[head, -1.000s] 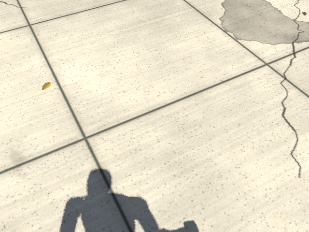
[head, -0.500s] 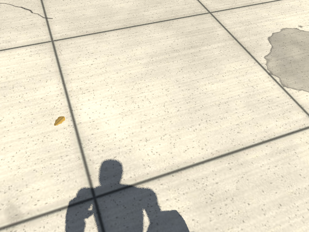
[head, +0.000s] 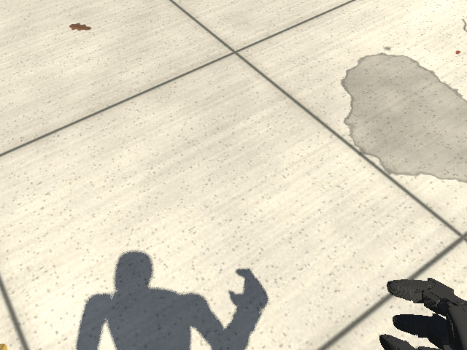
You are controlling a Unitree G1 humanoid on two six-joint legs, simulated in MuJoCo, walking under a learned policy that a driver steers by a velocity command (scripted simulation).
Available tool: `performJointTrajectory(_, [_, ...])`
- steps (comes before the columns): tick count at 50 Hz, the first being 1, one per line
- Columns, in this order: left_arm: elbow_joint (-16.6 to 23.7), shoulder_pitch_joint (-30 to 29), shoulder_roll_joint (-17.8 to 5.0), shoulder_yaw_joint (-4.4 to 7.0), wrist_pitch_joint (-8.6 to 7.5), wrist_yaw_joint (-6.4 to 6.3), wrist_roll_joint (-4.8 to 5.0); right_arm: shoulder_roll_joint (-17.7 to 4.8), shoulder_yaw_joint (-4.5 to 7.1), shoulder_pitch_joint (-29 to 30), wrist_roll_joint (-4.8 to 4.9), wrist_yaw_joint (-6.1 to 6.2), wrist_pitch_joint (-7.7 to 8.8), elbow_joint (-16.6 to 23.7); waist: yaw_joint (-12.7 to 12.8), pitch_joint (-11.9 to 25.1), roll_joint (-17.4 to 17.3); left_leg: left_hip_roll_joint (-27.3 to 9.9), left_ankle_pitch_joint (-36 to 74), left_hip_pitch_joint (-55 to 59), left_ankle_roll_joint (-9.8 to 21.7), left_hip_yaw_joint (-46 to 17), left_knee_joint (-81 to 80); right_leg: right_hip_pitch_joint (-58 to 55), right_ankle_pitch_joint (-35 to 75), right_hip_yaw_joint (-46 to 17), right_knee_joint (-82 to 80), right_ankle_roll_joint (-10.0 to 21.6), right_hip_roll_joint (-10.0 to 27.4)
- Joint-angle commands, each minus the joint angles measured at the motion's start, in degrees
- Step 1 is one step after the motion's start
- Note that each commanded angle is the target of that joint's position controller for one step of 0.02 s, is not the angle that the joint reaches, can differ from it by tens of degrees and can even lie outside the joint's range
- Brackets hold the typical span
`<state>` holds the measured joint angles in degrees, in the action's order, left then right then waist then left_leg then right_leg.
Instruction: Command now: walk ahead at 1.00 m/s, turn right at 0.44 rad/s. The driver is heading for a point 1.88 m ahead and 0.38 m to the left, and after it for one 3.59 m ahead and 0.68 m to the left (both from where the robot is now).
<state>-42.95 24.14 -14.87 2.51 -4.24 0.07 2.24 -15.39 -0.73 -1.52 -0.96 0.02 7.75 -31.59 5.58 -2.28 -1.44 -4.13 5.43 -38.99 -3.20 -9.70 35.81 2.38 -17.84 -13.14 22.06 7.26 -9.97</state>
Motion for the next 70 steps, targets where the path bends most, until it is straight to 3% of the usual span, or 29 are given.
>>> performJointTrajectory(1, [0.8,1.8,-8.1,2.3,-0.67,-0.61,0.29,-5.4,2.04,6.0,1.52,-0.07,0.9,4.4,1.6,-2.2,7.2,2.7,7.7,15.7,0.1,6.4,-7.6,12.1,7.1,-7.2,-7.3,5.1,11.3])
performJointTrajectory(4, [-1.0,2.5,-10.2,2.69,0.57,-0.55,-1.53,-8.5,3.9,2.2,2.09,-0.26,1.24,3.8,-1.1,0.9,8.9,4.8,-2.8,14.1,4.8,10.3,-8.9,-4.3,39.2,-5.7,1.4,3.4,16.1])
performJointTrajectory(6, [0.7,-4.4,-10.9,2.18,1.21,-0.21,-4.27,-12.0,5.92,-20.2,3.21,0.2,0.4,-1.0,-14.2,13.7,10.3,3.1,-8.3,36.6,10.4,9.6,-3.4,0.1,60.6,-0.7,26.1,1.2,15.4])
performJointTrajectory(7, [1.7,2.5,-4.4,0.37,0.3,0.07,-3.88,-16.2,6.68,-29.3,1.37,-0.16,0.16,-3.6,-11.8,24.8,-7.3,-8.5,-22.7,60.8,20.3,-15.0,-3.2,20.3,33.0,2.9,51.2,-2.6,8.1])
performJointTrajectory(8, [1.5,5.7,-2.7,-1.14,-1.03,0.79,-1.48,-14.9,6.95,-32.7,2.38,-1.57,0.05,-6.7,-10.8,26.5,-24.1,-14.1,-42.8,68.8,24.9,-42.3,-18.2,36.1,-7.0,4.9,61.2,-4.7,3.0])
performJointTrajectory(9, [3.3,-2.4,-7.1,-0.69,-2.28,0.94,0.0,-9.3,5.92,-29.3,2.18,-1.22,-0.46,-6.1,-12.6,15.6,-14.7,-13.5,-48.4,64.4,22.0,-42.0,-20.5,44.8,-5.1,3.1,62.0,-2.7,7.8])
performJointTrajectory(11, [7.3,-17.2,-7.0,-1.22,-4.63,1.33,-2.17,-7.9,5.44,-25.7,0.71,-1.72,-1.24,-5.7,-12.1,3.2,3.0,-7.5,-29.4,47.4,19.4,-28.2,-21.4,43.5,-1.7,5.0,53.1,-1.9,10.0])
performJointTrajectory(15, [8.0,-15.8,-5.5,-1.22,-4.95,1.35,-3.6,-5.2,4.61,-22.8,2.46,-1.51,-1.9,-7.0,-5.5,0.0,-0.8,-1.9,-18.1,36.0,20.5,-19.8,-24.5,37.7,0.4,5.8,36.6,-5.4,12.2])
performJointTrajectory(19, [12.5,-27.2,-3.4,-2.42,-5.46,1.81,-3.56,-8.1,5.69,-22.0,3.27,0.45,-2.27,-7.9,-7.6,-5.2,-1.6,1.3,-16.8,17.7,17.9,-14.0,-27.9,25.1,17.1,9.1,15.1,-8.6,9.8])
performJointTrajectory(24, [14.0,-30.3,-6.9,-0.11,-5.14,0.62,-1.36,-7.4,6.01,-27.2,4.44,0.85,-2.88,-10.8,-9.0,-3.1,-3.2,0.5,-15.3,22.0,13.2,-16.6,-23.1,12.4,24.4,6.7,5.7,-9.6,8.4])
performJointTrajectory(27, [12.0,-13.1,-11.3,2.92,-5.19,-0.54,-0.65,-8.3,6.13,-24.7,2.55,0.27,-4.22,-10.1,1.6,10.5,-4.3,3.1,7.5,24.1,8.7,-13.1,3.5,-7.4,13.5,6.3,8.2,-5.5,11.7])
performJointTrajectory(28, [10.1,1.5,-14.9,3.97,-4.22,-1.39,-0.69,-3.8,4.68,-24.4,0.22,0.26,-4.17,-8.0,6.1,22.0,2.7,6.3,-5.3,14.3,7.8,-8.7,23.3,-25.4,0.7,-4.6,11.6,-2.5,22.3])
performJointTrajectory(29, [7.4,2.9,-18.3,4.25,-3.54,0.06,-1.52,2.7,2.06,-34.3,4.41,-0.08,-3.5,-6.2,-0.9,31.5,30.2,9.4,-37.1,-3.4,5.9,-3.3,42.4,-39.0,-22.0,-39.2,-0.3,7.2,37.1])
performJointTrajectory(30, [8.8,0.5,-11.5,3.49,-2.9,0.04,-1.49,-2.7,2.68,-29.7,5.72,0.94,-3.98,-7.6,1.5,22.2,22.2,3.7,-32.5,-10.5,6.1,-1.1,47.3,-32.5,-31.0,-39.7,-4.6,4.6,34.1])
performJointTrajectory(32, [6.6,-2.8,-8.2,2.68,-2.06,-0.32,-2.42,-5.7,3.57,-16.0,2.98,0.95,-3.98,-5.8,2.4,5.9,3.9,0.1,-25.3,-10.6,6.3,3.2,45.2,-15.4,-6.5,-18.7,-5.5,1.6,28.7])
performJointTrajectory(34, [4.2,-5.6,-5.3,1.81,-2.19,0.04,-4.13,-2.7,3.46,-13.8,2.81,-0.12,-4.15,-4.2,-2.2,1.2,4.9,-2.8,-24.1,-5.8,6.8,2.3,41.2,-3.8,4.0,-9.7,-7.5,2.9,25.5])
performJointTrajectory(38, [1.0,-7.4,-4.8,1.53,-2.98,0.91,-1.26,0.7,1.8,-9.8,2.8,-1.17,-4.98,-1.5,-6.9,-4.4,4.7,-4.6,-23.7,-7.3,6.4,0.7,29.9,5.3,8.1,-3.0,-13.5,5.1,25.9])
performJointTrajectory(41, [0.7,-7.8,-9.9,2.92,-3.16,0.38,-0.38,-1.9,1.26,-3.7,0.96,-2.76,-3.15,0.1,-7.0,-6.7,1.2,-4.0,-8.7,1.8,5.7,5.4,11.8,12.1,10.0,3.9,-18.3,4.3,22.1])
performJointTrajectory(45, [-0.8,-2.0,-14.4,3.55,-2.68,0.39,-0.33,-7.1,2.95,-0.9,1.96,-3.44,-1.81,0.5,-7.4,-4.5,2.1,1.1,-4.5,17.5,4.9,7.6,1.0,8.0,22.9,5.8,-16.6,2.4,23.8])
performJointTrajectory(48, [-1.5,-0.3,-13.5,2.07,-1.63,0.34,-2.39,-13.7,6.9,-23.5,2.0,-0.91,-3.06,-3.8,-21.6,11.3,5.6,1.0,-14.1,52.8,6.5,8.4,4.9,19.8,37.6,9.2,20.5,-3.4,18.5])
performJointTrajectory(49, [0.0,9.1,-1.6,-0.9,-2.28,0.26,-1.74,-20.2,7.85,-28.0,-0.41,-0.34,-3.03,-4.9,-15.1,22.8,-13.8,-16.5,-37.7,67.2,12.8,-20.2,-3.3,34.0,-3.5,9.5,46.5,-6.0,10.4])
performJointTrajectory(50, [0.1,10.0,-2.6,-1.25,-2.9,0.03,1.0,-17.6,7.09,-30.0,-0.25,-0.94,-2.85,-5.0,-15.3,29.2,-18.4,-19.1,-54.1,65.0,14.4,-40.1,-17.3,36.8,-9.4,3.3,57.6,-4.8,10.1])
performJointTrajectory(51, [1.8,2.5,-6.2,0.05,-2.63,-0.35,3.03,-13.7,6.07,-26.4,0.62,-1.11,-2.62,-6.1,-14.8,17.3,-12.6,-18.7,-53.3,58.7,12.9,-36.0,-20.7,44.6,-6.0,4.6,62.7,-5.0,11.9])
performJointTrajectory(52, [2.9,-2.2,-6.3,-0.03,-2.36,-0.68,2.51,-11.7,5.65,-23.4,0.85,-1.22,-2.42,-6.9,-13.9,10.0,-8.0,-18.1,-43.2,51.9,12.4,-27.2,-19.9,47.3,-2.4,6.4,62.6,-5.1,14.6])
performJointTrajectory(53, [3.0,-4.8,-6.2,0.19,-1.77,-0.85,0.74,-9.4,5.25,-19.9,0.11,-1.35,-2.16,-7.7,-11.6,5.7,-3.8,-16.0,-33.5,43.7,11.7,-18.6,-19.7,45.0,0.9,7.1,59.4,-4.9,17.1])
performJointTrajectory(56, [2.4,-2.7,-3.3,0.66,1.92,0.35,1.05,-3.0,4.33,-12.4,-0.07,-1.24,-1.24,-9.3,-5.0,1.7,-6.9,-13.6,-21.7,31.4,11.5,-3.1,-23.5,37.7,2.6,6.0,54.6,-4.9,21.0])
performJointTrajectory(66, [8.3,-17.2,-5.2,0.92,2.68,3.98,-0.34,-12.9,6.96,-11.3,0.6,0.74,-1.32,-11.0,-3.9,-5.9,2.3,-9.2,10.9,36.6,7.5,25.3,-28.9,31.0,25.8,19.0,24.2,-1.2,15.7])
performJointTrajectory(68, [8.0,-12.7,-8.9,2.55,3.23,3.89,0.64,-16.4,7.93,-11.8,1.42,0.69,-2.99,-10.7,-0.3,-1.2,-2.2,-10.1,42.1,44.1,7.0,26.1,-17.8,24.3,18.5,23.8,24.7,0.4,10.3])
performJointTrajectory(70, [3.7,6.0,-15.3,5.83,4.58,3.27,0.82,-17.7,8.33,-9.1,1.97,0.64,-4.24,-9.4,9.4,8.0,-4.8,-10.7,53.1,37.5,7.2,24.2,8.2,0.6,9.8,23.1,25.4,3.7,6.8])
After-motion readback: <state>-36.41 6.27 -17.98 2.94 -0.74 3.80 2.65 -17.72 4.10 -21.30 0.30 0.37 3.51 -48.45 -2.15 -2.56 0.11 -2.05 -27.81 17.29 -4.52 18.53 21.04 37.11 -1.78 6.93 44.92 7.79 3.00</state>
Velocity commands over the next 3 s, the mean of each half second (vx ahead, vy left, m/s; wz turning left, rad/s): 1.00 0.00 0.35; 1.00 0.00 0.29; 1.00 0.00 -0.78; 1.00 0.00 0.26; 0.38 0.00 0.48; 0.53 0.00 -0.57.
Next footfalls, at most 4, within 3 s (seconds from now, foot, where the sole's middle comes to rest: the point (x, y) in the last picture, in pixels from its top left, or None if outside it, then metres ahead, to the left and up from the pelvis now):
0.12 left None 0.33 0.16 -0.78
0.54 right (283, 264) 0.75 -0.03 -0.78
0.96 left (156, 195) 0.99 0.43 -0.78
1.42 right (215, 112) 1.44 0.27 -0.78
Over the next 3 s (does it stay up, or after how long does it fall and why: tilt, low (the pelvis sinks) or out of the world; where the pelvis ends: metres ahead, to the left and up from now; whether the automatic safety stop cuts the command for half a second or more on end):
stays up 2.22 0.33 0.00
